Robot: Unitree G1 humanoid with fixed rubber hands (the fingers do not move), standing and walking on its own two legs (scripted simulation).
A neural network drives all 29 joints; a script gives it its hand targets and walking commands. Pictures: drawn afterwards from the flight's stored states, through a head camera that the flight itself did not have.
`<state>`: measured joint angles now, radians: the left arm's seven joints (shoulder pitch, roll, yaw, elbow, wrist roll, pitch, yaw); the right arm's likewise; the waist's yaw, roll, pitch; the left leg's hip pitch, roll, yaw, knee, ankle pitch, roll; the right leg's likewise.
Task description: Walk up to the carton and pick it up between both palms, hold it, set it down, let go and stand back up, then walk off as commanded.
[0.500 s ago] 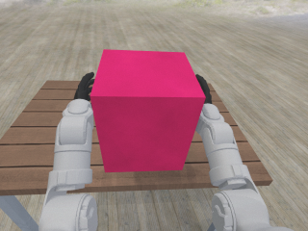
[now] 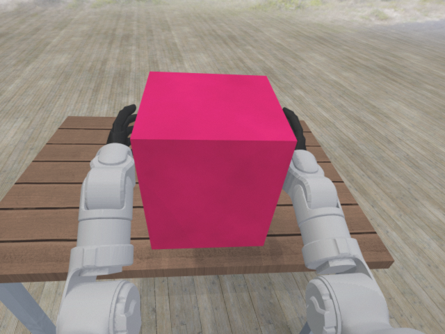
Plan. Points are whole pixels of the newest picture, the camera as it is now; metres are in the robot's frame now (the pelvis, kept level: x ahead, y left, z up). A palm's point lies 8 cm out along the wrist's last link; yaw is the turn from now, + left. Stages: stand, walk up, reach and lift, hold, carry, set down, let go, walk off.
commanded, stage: hold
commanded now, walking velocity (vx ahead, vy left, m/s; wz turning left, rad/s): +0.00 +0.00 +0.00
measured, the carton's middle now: (209, 162) +0.37 +0.02 +0.18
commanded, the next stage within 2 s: set down in 0.26 s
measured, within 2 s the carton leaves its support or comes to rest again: neither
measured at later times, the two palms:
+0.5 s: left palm (119, 147) +0.35 +0.16 +0.22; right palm (294, 149) +0.36 -0.14 +0.22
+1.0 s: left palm (136, 157) +0.39 +0.15 +0.17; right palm (289, 160) +0.40 -0.15 +0.16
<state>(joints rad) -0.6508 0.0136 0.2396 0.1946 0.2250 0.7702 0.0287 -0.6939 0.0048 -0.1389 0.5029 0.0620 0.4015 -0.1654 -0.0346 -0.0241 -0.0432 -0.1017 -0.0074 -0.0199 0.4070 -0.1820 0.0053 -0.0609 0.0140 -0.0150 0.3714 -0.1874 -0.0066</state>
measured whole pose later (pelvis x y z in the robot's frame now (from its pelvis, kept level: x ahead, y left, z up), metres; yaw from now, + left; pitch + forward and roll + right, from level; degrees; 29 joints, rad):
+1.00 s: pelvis +0.01 -0.01 +0.00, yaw +0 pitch -7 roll +0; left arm -0.64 -0.03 0.34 0.31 0.33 0.44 -0.06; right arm -0.69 0.01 -0.14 0.66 0.07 0.05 -0.17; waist -0.03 -0.05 0.08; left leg -0.05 -0.01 -0.02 0.35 -0.18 0.00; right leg -0.03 0.01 -0.02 0.36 -0.20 -0.01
